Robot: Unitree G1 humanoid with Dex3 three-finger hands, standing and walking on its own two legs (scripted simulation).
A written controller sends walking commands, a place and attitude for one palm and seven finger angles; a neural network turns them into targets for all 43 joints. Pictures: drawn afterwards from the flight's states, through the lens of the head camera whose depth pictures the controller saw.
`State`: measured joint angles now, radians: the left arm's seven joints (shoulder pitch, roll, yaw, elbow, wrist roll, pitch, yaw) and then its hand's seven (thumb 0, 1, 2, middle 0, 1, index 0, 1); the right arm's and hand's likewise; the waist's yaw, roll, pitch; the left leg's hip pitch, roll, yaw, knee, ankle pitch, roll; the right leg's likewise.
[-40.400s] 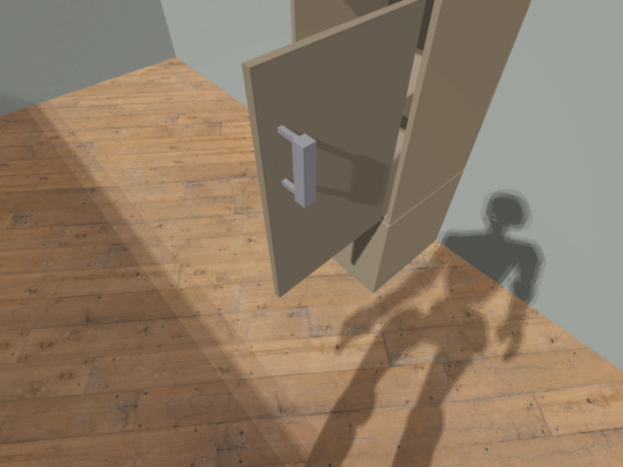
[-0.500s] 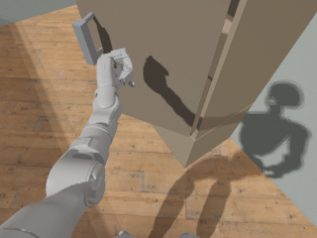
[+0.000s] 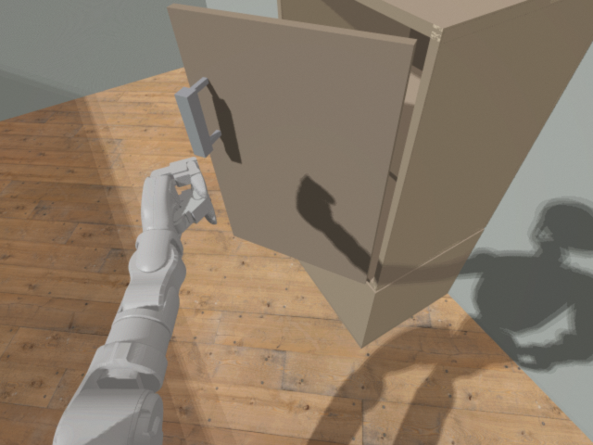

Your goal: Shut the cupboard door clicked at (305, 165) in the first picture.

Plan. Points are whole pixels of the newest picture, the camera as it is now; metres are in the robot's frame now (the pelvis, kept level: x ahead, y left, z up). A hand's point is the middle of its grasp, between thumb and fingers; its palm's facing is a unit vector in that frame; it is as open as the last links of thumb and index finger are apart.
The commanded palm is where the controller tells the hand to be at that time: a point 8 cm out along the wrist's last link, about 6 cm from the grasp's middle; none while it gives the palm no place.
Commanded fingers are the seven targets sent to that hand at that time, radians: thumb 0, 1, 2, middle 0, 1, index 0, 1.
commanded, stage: draw the hand back to the body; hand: left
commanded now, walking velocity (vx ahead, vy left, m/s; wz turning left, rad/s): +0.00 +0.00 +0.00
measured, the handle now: (202, 117) +0.66 +0.17 +0.09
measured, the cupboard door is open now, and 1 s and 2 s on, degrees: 34 34 34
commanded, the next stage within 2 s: step back with the hand held close in 1.22 s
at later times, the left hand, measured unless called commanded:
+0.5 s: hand (87, 287) +0.27 +0.22 +0.15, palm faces +0.24 -0.94 -0.26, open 3.7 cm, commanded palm +0.22 +0.26 +0.17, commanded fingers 0.00 0.90 0.90 -0.64 -0.78 -0.64 -0.78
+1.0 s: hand out of the picture +0.18 +0.30 +0.18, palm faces +0.51 -0.75 -0.42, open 7.1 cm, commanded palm +0.14 +0.33 +0.20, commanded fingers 0.00 0.90 0.90 -0.20 -0.30 -0.20 -0.30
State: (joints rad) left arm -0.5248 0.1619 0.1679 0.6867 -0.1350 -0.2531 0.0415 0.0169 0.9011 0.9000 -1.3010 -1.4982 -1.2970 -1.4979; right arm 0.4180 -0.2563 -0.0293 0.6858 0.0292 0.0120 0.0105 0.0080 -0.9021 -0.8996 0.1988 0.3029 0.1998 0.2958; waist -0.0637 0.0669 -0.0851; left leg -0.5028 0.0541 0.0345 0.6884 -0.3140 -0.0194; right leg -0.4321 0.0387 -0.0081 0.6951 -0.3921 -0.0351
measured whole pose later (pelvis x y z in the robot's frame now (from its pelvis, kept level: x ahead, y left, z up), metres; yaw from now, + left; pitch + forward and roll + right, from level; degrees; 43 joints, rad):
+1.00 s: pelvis +0.01 +0.02 +0.02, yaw +2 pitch -4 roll +0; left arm 0.47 0.34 0.36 -0.33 -0.07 -0.09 0.11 0.01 0.89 0.90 -0.27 -0.37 -0.27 -0.37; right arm 0.21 -0.25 0.01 0.64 0.02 -0.06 -0.08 0.01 -0.90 -0.90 0.20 0.30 0.20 0.30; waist 0.07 0.08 0.00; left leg -0.14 0.00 0.03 0.43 -0.22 0.01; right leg -0.04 -0.01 -0.02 0.40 -0.29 0.00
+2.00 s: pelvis -0.07 +0.05 +0.01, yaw +2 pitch -1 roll -2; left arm 0.53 0.42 0.44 -0.45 -0.04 -0.21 0.14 0.01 0.89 0.90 -0.21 -0.30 -0.21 -0.30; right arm 0.21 -0.22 0.01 0.55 0.02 -0.02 -0.09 0.01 -0.90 -0.90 0.20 0.30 0.20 0.30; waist 0.02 0.03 0.01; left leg -0.42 0.01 0.04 0.60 -0.19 0.06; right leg -0.32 -0.01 -0.01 0.57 -0.24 0.03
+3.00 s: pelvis -0.31 +0.10 +0.01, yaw +1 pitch -2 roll -2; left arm 0.45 0.41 0.40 -0.53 -0.05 -0.23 0.16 0.01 0.89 0.90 -0.21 -0.30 -0.21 -0.30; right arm 0.19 -0.16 0.03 0.68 -0.01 -0.07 -0.06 0.01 -0.90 -0.90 0.20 0.30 0.20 0.30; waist 0.08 -0.05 -0.05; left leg -0.49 0.03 0.11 0.70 -0.31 -0.06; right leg -0.20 0.00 0.06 0.58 -0.36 0.05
